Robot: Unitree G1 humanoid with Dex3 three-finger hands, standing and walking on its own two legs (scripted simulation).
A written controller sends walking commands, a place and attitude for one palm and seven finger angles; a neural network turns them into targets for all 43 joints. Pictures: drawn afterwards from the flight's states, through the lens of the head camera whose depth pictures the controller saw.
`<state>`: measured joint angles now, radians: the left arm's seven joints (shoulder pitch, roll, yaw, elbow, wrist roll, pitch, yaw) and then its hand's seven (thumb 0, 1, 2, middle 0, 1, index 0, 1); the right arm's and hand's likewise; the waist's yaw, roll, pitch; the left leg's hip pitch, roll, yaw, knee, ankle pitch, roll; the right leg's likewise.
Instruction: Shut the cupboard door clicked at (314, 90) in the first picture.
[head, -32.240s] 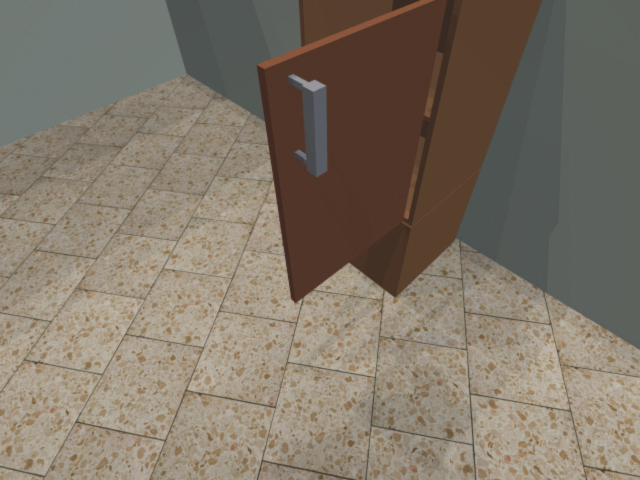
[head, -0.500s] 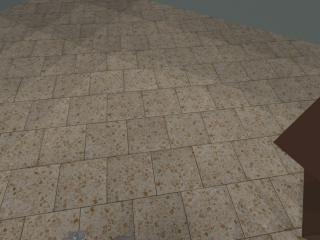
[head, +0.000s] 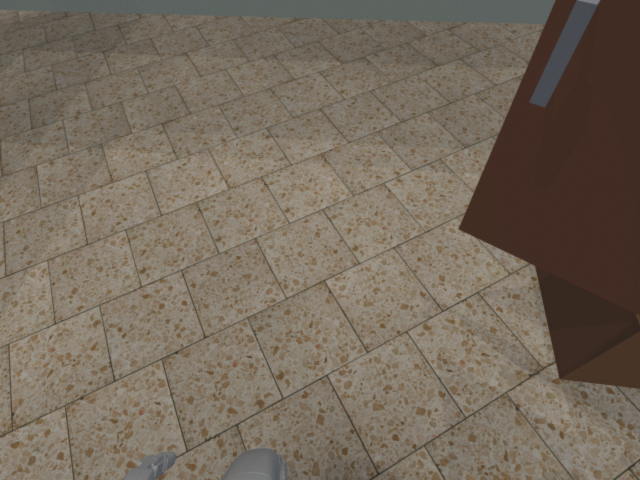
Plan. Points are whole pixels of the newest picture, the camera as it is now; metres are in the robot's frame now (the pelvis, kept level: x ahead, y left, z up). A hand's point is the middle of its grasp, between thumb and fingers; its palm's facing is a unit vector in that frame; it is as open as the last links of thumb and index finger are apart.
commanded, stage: turn to face it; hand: left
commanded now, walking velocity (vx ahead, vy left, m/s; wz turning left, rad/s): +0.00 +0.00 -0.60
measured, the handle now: (566, 48) +0.66 -0.33 +0.16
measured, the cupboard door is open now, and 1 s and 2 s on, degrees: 62 62 62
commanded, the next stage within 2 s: take the last steps up to it in 0.92 s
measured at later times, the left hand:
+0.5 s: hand (208, 436) +0.19 +0.18 -0.15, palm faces -0.30 -0.92 -0.25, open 7.4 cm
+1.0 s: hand (245, 435) +0.19 +0.14 -0.18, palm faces -0.44 -0.88 -0.19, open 7.4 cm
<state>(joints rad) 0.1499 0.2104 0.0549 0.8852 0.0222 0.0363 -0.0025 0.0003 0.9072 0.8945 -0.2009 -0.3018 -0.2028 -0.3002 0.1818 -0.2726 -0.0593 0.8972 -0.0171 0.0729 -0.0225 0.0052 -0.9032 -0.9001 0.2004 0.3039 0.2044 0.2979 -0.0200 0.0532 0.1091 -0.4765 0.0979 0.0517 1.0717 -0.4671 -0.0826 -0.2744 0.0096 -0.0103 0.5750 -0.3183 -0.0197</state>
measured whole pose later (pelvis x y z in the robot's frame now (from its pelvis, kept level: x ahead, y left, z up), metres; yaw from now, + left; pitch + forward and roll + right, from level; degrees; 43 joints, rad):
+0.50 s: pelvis +0.02 +0.01 +0.00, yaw -18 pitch +1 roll -2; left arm 0.13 0.26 0.08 0.89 0.02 0.07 -0.04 0.00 0.91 0.90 -0.20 -0.30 -0.20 -0.30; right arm 0.22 -0.22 -0.03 0.87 -0.03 0.03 -0.02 0.00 -0.90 -0.90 0.20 0.30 0.21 0.30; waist -0.01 0.03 0.10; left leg -0.26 0.17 0.21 0.57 -0.31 -0.03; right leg -0.37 -0.03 -0.07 0.81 -0.45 0.04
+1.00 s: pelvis +0.05 +0.00 +0.00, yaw -29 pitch +0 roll +0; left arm 0.20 0.21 0.06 0.97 0.01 0.05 0.01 0.00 0.91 0.89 -0.20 -0.30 -0.20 -0.30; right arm 0.20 -0.19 -0.02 0.93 -0.02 0.02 -0.03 0.00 -0.90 -0.90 0.20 0.30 0.20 0.30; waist 0.00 -0.04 0.05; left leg -0.31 0.05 0.08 0.61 -0.30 0.00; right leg -0.31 0.03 0.04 0.74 -0.45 0.00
